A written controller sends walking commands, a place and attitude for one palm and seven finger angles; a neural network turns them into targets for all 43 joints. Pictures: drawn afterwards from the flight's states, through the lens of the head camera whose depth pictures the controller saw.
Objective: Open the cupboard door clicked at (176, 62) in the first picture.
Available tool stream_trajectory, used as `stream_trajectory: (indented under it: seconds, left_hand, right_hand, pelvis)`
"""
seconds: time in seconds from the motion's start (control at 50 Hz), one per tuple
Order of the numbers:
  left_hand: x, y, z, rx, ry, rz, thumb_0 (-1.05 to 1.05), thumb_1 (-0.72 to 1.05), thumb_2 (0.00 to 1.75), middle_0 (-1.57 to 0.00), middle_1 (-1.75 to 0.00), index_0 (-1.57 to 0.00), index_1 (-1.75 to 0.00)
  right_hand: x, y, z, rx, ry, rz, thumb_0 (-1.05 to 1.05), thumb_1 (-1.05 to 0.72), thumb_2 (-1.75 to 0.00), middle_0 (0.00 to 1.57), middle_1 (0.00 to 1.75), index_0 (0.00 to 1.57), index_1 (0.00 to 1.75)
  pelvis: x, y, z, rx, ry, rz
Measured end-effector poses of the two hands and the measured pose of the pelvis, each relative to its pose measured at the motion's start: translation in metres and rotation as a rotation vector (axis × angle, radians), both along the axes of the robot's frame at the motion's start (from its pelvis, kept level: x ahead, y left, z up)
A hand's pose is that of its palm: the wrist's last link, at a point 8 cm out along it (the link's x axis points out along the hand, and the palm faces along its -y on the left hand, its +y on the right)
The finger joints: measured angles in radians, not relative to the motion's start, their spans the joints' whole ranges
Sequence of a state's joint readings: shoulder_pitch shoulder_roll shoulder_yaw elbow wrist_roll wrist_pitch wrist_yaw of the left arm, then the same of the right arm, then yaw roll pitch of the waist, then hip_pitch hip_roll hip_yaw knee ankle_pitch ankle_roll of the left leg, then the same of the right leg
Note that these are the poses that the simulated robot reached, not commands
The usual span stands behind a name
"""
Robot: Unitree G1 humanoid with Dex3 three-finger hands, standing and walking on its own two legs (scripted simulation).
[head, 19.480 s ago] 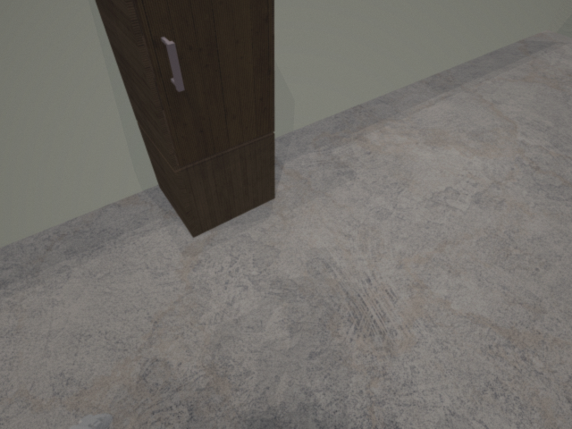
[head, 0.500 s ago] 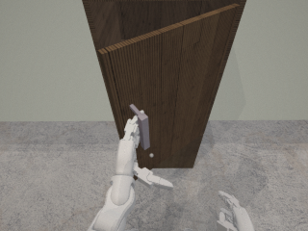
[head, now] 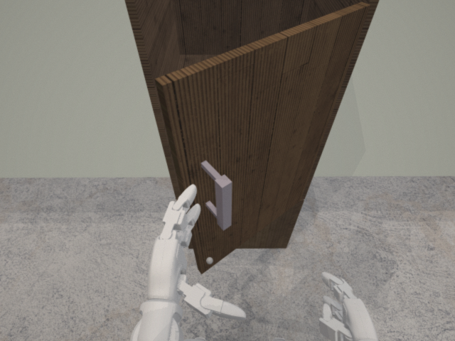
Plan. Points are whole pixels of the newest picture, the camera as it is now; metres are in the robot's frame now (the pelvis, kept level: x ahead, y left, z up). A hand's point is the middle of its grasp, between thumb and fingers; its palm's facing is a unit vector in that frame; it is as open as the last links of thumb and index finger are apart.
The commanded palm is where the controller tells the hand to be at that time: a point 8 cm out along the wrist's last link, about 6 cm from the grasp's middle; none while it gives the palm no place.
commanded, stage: slide the hand sideways off the handle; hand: left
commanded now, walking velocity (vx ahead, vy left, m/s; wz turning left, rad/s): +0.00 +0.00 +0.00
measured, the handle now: (216, 197) +0.34 +0.05 +0.08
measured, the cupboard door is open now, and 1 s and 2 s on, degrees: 37 37 37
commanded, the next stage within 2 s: draw the hand back to the body in 0.56 s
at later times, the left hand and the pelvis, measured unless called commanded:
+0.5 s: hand (183, 293) +0.18 +0.08 +0.08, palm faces +0.05 -1.00 -0.01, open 16.3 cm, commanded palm +0.15 +0.14 +0.08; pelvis +0.01 -0.02 -0.01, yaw +1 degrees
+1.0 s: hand (147, 282) +0.18 +0.12 +0.11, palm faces +0.06 -1.00 -0.07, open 16.3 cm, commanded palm +0.15 +0.18 +0.13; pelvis +0.00 -0.02 +0.00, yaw +1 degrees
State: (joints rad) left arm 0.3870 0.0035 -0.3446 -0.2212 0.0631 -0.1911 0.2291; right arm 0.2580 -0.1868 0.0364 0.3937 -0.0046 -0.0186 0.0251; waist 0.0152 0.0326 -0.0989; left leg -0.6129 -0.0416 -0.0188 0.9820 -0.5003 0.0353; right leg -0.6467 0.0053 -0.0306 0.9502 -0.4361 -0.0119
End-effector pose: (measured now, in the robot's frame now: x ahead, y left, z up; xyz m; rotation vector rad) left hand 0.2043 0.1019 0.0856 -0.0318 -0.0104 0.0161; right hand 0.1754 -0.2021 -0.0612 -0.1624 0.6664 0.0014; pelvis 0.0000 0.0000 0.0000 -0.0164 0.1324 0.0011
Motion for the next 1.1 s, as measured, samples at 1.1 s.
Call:
stream_trajectory:
  seconds: [1.1]
  left_hand:
    - [-0.046, 0.089, 0.040, 0.106, 0.000, 0.050, -0.01, -0.50, 0.30, -0.15, -0.30, -0.15, -0.30]
  right_hand:
    - [0.008, -0.028, 0.015, -0.033, -0.120, -0.062, 0.02, -0.90, -0.90, 0.21, 0.30, 0.20, 0.30]
  pelvis:
    - [0.008, -0.015, 0.006, -0.010, -0.020, 0.015]
